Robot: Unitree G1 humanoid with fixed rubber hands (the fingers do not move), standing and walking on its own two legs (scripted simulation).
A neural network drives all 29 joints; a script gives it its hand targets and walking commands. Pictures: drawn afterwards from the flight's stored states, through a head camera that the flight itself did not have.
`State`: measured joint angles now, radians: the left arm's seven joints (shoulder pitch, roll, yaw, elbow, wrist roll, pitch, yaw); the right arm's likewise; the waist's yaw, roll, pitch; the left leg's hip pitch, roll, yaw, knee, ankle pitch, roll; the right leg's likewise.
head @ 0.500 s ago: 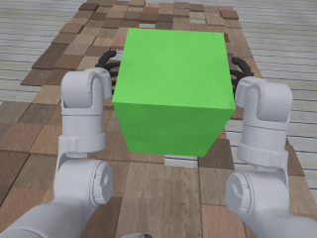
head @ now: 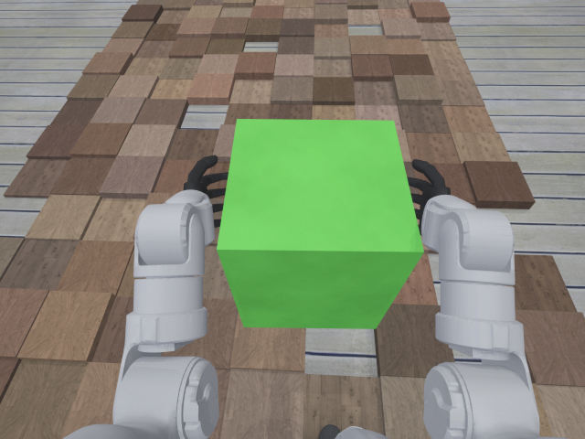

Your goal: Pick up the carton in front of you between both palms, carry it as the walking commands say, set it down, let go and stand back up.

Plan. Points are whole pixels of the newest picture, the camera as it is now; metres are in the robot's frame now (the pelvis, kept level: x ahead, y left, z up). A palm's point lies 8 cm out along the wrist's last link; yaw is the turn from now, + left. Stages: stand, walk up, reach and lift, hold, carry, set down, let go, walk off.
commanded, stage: carry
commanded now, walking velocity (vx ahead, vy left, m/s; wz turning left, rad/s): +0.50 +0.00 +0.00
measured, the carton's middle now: (312, 232) +0.38 +0.01 +0.04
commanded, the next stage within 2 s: none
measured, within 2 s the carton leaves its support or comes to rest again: neither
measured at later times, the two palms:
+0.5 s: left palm (249, 59) +0.69 +0.12 +0.13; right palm (420, 77) +0.64 -0.17 +0.12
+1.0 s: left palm out of the picture +0.96 +0.12 +0.12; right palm out of the picture +0.98 -0.18 +0.13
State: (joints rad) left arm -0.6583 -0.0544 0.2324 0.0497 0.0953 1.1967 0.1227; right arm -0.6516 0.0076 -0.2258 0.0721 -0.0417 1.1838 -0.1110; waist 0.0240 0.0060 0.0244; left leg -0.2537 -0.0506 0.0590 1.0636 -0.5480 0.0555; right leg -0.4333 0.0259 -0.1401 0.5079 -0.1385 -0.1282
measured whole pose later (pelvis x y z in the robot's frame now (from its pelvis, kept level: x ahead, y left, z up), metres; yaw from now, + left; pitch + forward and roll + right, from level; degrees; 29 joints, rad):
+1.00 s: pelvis +0.61 -0.05 +0.03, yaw -1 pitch +6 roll +2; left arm -0.61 -0.02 0.23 0.07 0.04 1.20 0.13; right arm -0.67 0.02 -0.20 0.12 -0.06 1.22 -0.13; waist 0.07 -0.01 -0.02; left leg -0.55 -0.03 0.09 0.70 -0.39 0.01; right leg -0.26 0.02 -0.02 0.44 -0.40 -0.07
